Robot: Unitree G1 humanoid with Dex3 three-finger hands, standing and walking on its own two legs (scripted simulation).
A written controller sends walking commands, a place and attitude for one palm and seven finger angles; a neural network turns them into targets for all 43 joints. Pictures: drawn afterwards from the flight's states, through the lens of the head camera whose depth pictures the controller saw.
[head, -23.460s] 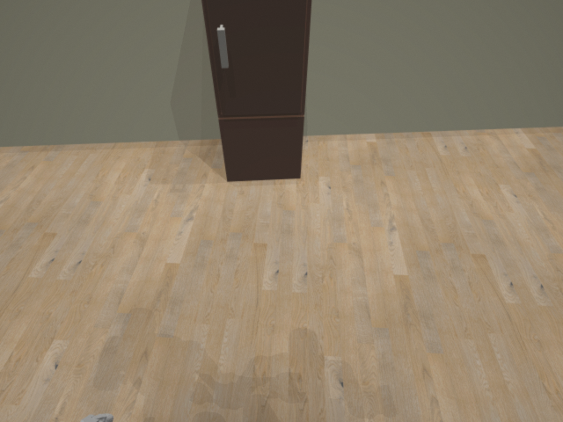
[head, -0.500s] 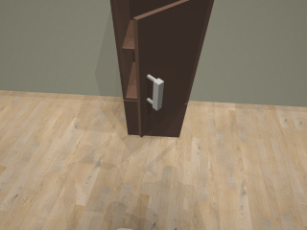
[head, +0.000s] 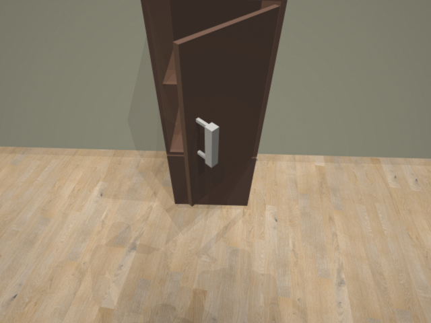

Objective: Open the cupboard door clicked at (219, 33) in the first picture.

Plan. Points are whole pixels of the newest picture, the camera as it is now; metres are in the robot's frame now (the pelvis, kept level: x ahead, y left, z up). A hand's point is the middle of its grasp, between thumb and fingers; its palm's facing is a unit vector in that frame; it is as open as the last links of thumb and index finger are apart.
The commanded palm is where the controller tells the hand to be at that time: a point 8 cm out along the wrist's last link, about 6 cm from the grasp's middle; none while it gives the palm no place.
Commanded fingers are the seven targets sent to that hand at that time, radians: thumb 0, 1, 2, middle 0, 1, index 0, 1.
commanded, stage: let the arm hang, fingers relaxed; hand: left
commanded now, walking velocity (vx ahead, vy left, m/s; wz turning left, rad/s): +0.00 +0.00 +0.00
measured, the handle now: (205, 142) +0.58 +0.06 -0.03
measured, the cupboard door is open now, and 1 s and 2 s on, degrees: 47 47 47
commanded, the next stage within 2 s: look to check the result in 0.04 s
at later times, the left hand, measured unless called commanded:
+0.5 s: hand out of the picture -0.03 +0.16 -0.17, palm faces +0.06 -0.98 -0.20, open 7.4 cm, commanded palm none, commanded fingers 0.00 0.90 0.90 -0.20 -0.30 -0.20 -0.30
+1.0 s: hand out of the picture -0.01 +0.16 -0.18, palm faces +0.01 -0.98 -0.18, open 7.3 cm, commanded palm none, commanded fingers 0.00 0.90 0.90 -0.20 -0.30 -0.20 -0.30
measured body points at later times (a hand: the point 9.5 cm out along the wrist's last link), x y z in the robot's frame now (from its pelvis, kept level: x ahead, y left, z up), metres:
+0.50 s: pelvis +0.02 +0.00 +0.00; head +0.03 -0.01 +0.45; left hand -0.03 +0.21 -0.16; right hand +0.01 -0.22 -0.16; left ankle +0.07 +0.12 -0.73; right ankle -0.09 -0.06 -0.73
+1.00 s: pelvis +0.02 +0.00 +0.00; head +0.03 +0.00 +0.45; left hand -0.01 +0.21 -0.16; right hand +0.00 -0.23 -0.16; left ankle +0.07 +0.12 -0.73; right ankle -0.09 -0.06 -0.73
